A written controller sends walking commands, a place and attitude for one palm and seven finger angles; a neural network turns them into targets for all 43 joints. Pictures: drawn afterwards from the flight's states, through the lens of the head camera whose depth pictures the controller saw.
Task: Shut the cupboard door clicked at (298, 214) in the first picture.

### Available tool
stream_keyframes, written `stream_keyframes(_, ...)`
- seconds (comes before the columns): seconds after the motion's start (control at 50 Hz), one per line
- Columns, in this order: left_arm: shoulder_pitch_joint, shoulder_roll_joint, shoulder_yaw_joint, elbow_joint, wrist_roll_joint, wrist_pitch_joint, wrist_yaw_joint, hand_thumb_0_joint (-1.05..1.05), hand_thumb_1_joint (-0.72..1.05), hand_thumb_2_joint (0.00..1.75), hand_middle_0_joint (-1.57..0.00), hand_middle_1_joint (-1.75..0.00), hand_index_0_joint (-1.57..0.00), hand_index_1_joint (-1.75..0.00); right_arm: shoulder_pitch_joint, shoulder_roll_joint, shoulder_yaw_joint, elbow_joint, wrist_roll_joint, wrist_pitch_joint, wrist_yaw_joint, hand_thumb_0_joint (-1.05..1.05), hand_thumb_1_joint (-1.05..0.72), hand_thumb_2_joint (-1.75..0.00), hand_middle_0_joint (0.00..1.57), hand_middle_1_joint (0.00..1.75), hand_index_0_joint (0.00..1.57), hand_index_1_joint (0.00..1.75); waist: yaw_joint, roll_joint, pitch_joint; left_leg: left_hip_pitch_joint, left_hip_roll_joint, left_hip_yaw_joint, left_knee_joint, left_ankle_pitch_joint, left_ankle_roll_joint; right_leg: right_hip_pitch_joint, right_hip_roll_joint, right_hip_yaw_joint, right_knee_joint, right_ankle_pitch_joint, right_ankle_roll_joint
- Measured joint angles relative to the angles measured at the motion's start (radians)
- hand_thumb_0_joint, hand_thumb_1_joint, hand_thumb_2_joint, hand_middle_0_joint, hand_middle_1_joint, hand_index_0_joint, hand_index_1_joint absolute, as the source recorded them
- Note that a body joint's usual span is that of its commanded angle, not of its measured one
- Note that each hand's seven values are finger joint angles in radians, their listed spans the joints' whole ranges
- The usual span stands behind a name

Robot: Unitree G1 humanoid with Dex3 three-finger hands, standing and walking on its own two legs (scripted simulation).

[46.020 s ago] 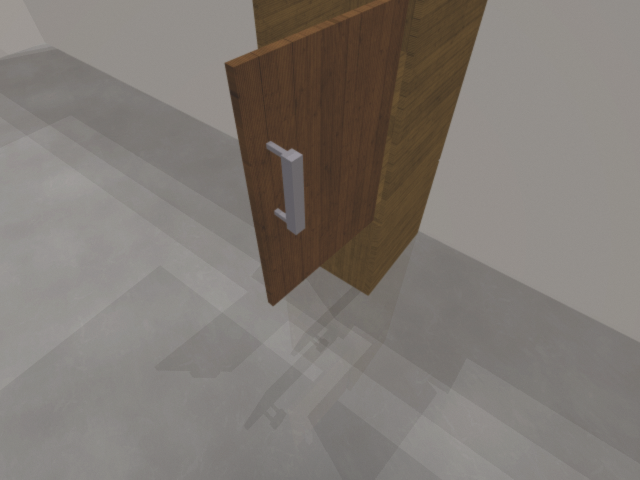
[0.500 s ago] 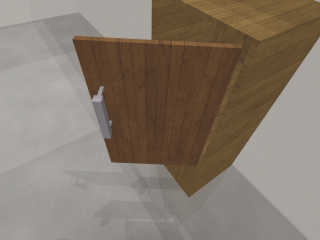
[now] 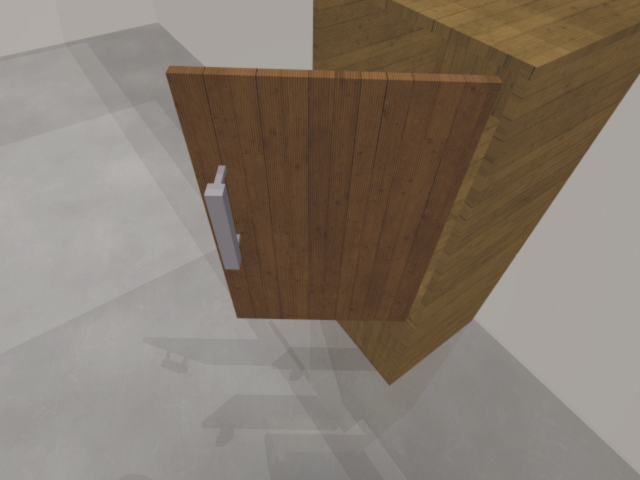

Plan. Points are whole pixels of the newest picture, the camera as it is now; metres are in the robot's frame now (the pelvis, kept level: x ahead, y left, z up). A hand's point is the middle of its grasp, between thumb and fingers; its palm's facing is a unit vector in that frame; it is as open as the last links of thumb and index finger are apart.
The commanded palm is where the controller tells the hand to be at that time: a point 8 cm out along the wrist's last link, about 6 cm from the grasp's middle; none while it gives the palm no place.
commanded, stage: look again from close up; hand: left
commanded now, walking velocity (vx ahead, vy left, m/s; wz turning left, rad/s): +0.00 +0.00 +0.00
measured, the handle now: (227, 220) +0.47 +0.18 +0.03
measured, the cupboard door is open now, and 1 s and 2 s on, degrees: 54 54 54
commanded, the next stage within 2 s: raise the hand and make a fist in 0.62 s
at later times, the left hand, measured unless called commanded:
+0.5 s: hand out of the picture +0.01 +0.18 -0.18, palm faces +0.01 -0.98 -0.20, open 7.4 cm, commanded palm none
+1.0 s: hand (200, 393) +0.21 +0.16 +0.00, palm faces +0.13 -0.99 -0.02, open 6.8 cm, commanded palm +0.12 +0.22 -0.05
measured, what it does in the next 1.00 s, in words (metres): stands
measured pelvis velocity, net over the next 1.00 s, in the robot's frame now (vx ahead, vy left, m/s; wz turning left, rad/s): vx -0.02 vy -0.03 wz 0.04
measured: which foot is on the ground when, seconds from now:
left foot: down 0.00-1.00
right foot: down 0.00-1.00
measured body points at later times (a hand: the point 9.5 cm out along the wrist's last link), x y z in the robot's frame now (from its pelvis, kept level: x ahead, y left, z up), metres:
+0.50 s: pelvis +0.01 +0.00 +0.00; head +0.04 +0.01 +0.45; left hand +0.01 +0.23 -0.16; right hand +0.05 -0.23 -0.15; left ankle +0.02 +0.08 -0.74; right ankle -0.04 -0.13 -0.74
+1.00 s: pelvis -0.02 -0.03 -0.04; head +0.00 -0.03 +0.41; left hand +0.20 +0.21 +0.01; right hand +0.15 -0.27 -0.12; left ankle +0.02 +0.08 -0.74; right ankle -0.01 -0.12 -0.74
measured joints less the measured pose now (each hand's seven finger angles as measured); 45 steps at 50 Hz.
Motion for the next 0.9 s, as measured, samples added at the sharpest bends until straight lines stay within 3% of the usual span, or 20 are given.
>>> stream_keyframes(0.32,-0.002,-0.010,-0.004,0.041,0.000,-0.001,0.000,0.00,0.91,0.90,-0.20,-0.30,-0.20,-0.30,-0.059,-0.005,-0.004,0.023,0.005,-0.011,-0.010,0.00,-0.92,-0.89,0.20,0.30,0.20,0.30,0.012,-0.023,0.007,0.028,-0.001,0.001,-0.016,-0.009,-0.001,0.034,0.000,0.001,-0.031,-0.001,0.003)
stream_keyframes(0.74,-0.030,0.015,0.002,0.037,0.005,-0.008,0.006,0.00,0.91,0.90,-0.20,-0.30,-0.20,-0.30,-0.084,-0.016,-0.002,0.026,0.005,-0.006,-0.006,0.00,-0.91,-0.89,0.20,0.30,0.20,0.30,0.011,-0.010,0.001,0.036,0.001,-0.009,-0.032,-0.003,-0.007,0.050,0.004,-0.009,-0.058,0.006,0.001)
stream_keyframes(0.76,0.016,0.009,0.057,-0.130,-0.015,0.052,0.000,0.00,0.91,0.90,-0.20,-0.30,-0.20,-0.30,-0.070,-0.017,0.000,-0.017,0.012,-0.027,-0.014,0.00,-0.91,-0.89,0.20,0.30,0.20,0.30,0.004,-0.011,0.015,0.021,0.004,-0.013,-0.009,-0.010,-0.008,0.032,0.006,-0.014,-0.026,0.003,-0.003)
stream_keyframes(0.78,0.072,0.016,0.068,-0.330,-0.048,0.060,0.014,0.01,0.91,0.90,-0.20,-0.30,-0.20,-0.30,-0.045,-0.019,0.010,-0.068,0.030,-0.081,-0.034,0.00,-0.91,-0.89,0.20,0.30,0.20,0.30,0.005,-0.016,0.029,0.012,0.003,-0.013,0.008,-0.016,-0.010,-0.005,0.003,-0.014,0.046,-0.007,-0.012)
stream_keyframes(0.84,0.151,0.041,0.057,-0.745,-0.124,-0.018,0.068,0.01,0.91,0.90,-0.21,-0.31,-0.21,-0.31,0.022,-0.027,0.002,-0.163,0.045,-0.220,-0.049,0.01,-0.91,-0.89,0.20,0.30,0.20,0.30,0.001,-0.026,-0.008,-0.006,-0.019,-0.021,0.018,-0.012,-0.018,-0.099,-0.003,0.002,0.182,-0.010,-0.029)
stream_keyframes(0.9,0.076,0.022,0.073,-0.893,-0.152,-0.132,0.045,0.01,0.91,0.90,-0.23,-0.33,-0.23,-0.34,0.037,-0.056,-0.019,-0.254,0.039,-0.271,-0.023,0.01,-0.91,-0.89,0.20,0.30,0.20,0.30,-0.029,-0.005,-0.070,-0.096,-0.036,-0.046,0.114,-0.039,-0.019,-0.158,-0.002,-0.009,0.183,-0.069,-0.037)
